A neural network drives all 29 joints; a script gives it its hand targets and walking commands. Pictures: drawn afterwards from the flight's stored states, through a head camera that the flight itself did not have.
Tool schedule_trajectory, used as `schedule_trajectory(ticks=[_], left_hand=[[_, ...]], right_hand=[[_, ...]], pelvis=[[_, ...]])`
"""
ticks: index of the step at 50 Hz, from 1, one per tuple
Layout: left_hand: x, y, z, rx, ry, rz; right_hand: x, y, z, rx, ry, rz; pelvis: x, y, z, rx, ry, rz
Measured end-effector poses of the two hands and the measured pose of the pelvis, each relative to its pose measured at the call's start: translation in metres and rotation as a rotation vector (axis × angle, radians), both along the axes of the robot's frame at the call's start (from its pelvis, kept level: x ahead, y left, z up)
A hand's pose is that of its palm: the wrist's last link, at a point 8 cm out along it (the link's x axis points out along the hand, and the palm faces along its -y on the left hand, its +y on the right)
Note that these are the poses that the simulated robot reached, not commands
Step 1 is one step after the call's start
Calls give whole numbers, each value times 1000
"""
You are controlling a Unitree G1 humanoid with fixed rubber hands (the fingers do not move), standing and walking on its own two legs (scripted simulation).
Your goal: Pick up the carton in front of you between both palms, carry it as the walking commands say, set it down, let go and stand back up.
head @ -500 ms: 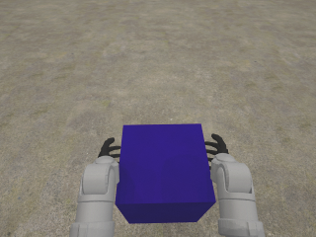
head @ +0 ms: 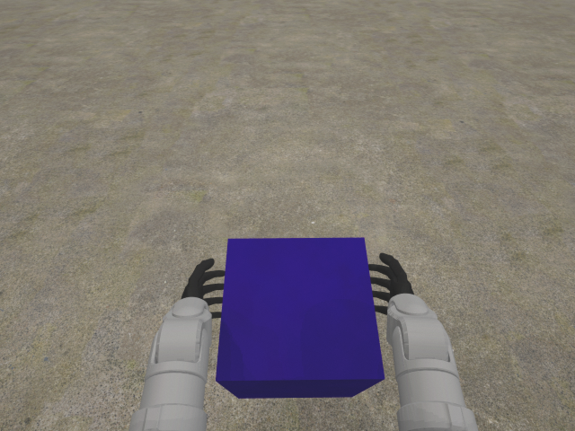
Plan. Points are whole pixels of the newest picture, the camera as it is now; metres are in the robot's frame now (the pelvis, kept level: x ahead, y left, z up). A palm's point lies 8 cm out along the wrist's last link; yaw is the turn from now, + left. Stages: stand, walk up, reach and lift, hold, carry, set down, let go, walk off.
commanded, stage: carry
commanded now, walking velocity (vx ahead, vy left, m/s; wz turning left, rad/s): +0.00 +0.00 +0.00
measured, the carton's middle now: (295, 325) +0.32 +0.00 -0.06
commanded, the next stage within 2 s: hold in 0.76 s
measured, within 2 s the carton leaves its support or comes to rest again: neither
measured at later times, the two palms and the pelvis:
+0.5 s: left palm (186, 322) +0.27 +0.15 +0.04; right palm (399, 317) +0.28 -0.14 +0.04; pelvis -0.02 +0.01 +0.00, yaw +0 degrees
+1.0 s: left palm (146, 346) +0.23 +0.20 +0.04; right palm (366, 309) +0.29 -0.10 +0.05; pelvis -0.02 +0.00 +0.01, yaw +10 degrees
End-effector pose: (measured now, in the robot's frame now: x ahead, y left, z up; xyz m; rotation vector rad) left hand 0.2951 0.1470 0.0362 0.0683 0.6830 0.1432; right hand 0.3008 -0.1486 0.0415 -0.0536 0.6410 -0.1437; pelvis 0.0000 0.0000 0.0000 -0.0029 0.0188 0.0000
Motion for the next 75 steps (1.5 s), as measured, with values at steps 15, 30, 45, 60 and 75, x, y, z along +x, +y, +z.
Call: schedule_trajectory(ticks=[15, 30, 45, 60, 75], left_hand=[[-19, 3, 3, -3, 3, -1], [-25, 8, 2, -4, -2, 3], [-43, 31, 3, 17, 4, 78], [-66, 36, 14, 1, 2, 225], [-51, 16, 11, 2, 14, 242]], right_hand=[[-20, 3, 2, 3, 6, -3], [-25, 8, 1, 3, 3, -5], [-27, 29, 3, 28, 5, 97], [2, 42, 10, 27, 5, 231], [18, 24, 7, 67, 18, 212]], pelvis=[[-14, 4, -1, 3, 3, 1], [-20, 8, -2, 2, 4, 1], [-24, 6, 8, 7, -99, 118], [-19, -27, 12, 14, -134, 224], [-16, -52, 9, 19, -126, 236]])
